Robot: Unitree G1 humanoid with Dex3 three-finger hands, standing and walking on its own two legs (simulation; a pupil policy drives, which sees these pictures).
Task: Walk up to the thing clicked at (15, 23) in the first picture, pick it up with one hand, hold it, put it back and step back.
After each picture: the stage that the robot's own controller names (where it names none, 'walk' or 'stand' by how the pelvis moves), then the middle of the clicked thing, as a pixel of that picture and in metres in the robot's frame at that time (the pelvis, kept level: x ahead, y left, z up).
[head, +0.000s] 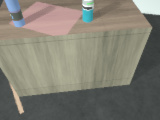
stand; (13, 7) +0.93 +0.44 +0.01
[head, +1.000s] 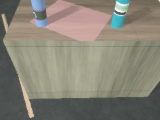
walk; (38, 4) +0.85 +0.23 +0.04
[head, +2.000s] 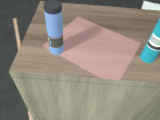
stand; (55, 30) +0.61 +0.15 +0.03
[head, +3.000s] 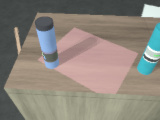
stand; (48, 45) +0.56 +0.17 +0.01
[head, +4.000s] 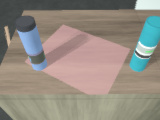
stand; (33, 46) +0.53 +0.22 +0.03
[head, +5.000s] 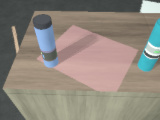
stand; (47, 43) +0.56 +0.18 +0.02
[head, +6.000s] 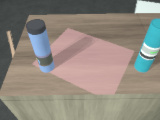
stand; (42, 48) +0.53 +0.20 +0.02
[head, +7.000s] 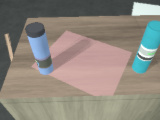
stand; (41, 51) +0.53 +0.20 +0.01
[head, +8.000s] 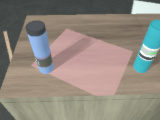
stand; (41, 50) +0.53 +0.20 +0.01
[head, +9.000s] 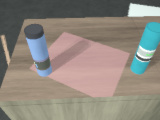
stand; (39, 52) +0.52 +0.20 +0.01
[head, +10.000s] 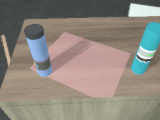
stand; (40, 53) +0.52 +0.20 +0.01
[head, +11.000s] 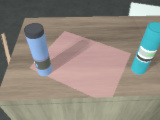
rise first; (40, 52) +0.52 +0.20 +0.01
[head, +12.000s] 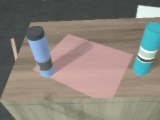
rise first; (41, 54) +0.53 +0.23 +0.01
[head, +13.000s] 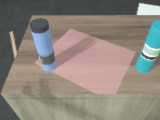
go down; (44, 47) +0.54 +0.21 +0.02
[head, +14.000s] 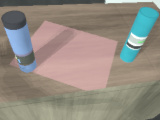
go down; (22, 45) +0.51 +0.21 +0.05
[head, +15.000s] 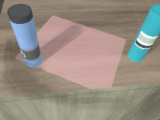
close in; (27, 40) +0.51 +0.20 +0.05
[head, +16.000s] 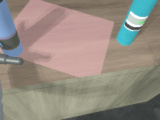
close in; (2, 26) +0.52 +0.23 +0.08
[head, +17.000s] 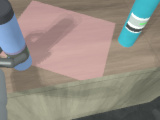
lift; (11, 41) +0.46 +0.20 +0.08
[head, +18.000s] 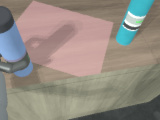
lift; (12, 48) +0.44 +0.19 +0.08
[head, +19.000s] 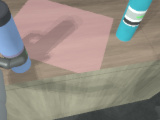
lift; (9, 43) +0.45 +0.19 +0.09
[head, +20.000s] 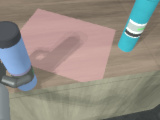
lift; (17, 62) +0.40 +0.19 +0.08
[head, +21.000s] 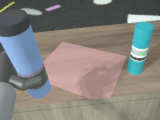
lift; (27, 61) +0.30 +0.15 +0.23
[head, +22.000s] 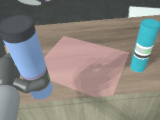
hold; (31, 64) +0.31 +0.15 +0.20
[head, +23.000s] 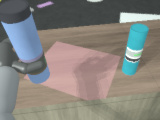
crouch; (28, 48) +0.36 +0.16 +0.22
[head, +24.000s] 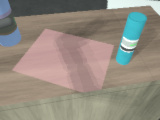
lower; out of the picture +0.47 +0.22 +0.26
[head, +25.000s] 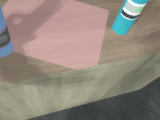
lower; out of the picture +0.51 +0.22 +0.10
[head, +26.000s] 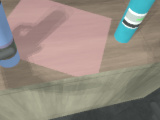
lower; out of the picture +0.48 +0.22 +0.09
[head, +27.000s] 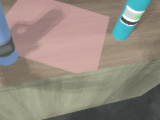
lower; out of the picture +0.48 +0.22 +0.09
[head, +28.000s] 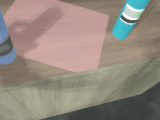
lower; out of the picture +0.49 +0.22 +0.09
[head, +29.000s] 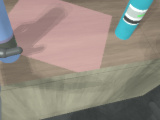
open; out of the picture +0.49 +0.21 +0.09
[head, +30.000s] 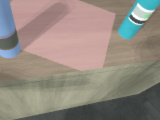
sink last; (0, 23) +0.48 +0.21 +0.09
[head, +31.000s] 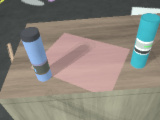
sink last; (37, 56) +0.50 +0.24 +0.05
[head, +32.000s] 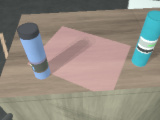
stand; (36, 54) +0.48 +0.22 +0.04
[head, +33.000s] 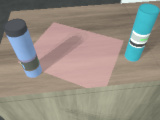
stand; (25, 51) +0.48 +0.24 +0.05
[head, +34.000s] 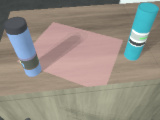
stand; (25, 50) +0.48 +0.24 +0.06
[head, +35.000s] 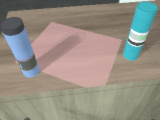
stand; (23, 51) +0.48 +0.25 +0.07
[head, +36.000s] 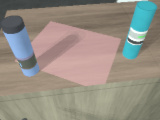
stand; (22, 49) +0.48 +0.24 +0.07
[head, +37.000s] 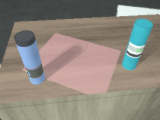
stand; (31, 60) +0.48 +0.23 +0.02
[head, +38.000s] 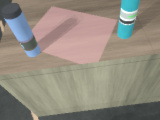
walk; (23, 33) +0.58 +0.29 +0.03
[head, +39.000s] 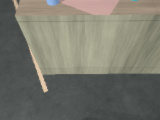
walk; out of the picture +0.87 +0.18 +0.04
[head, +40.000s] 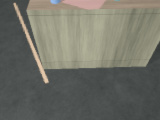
stand; out of the picture +1.12 +0.22 +0.03
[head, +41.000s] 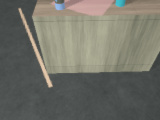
stand; out of the picture +1.12 +0.19 +0.01
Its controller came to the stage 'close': yes
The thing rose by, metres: 0.24
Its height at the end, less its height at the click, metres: +0.00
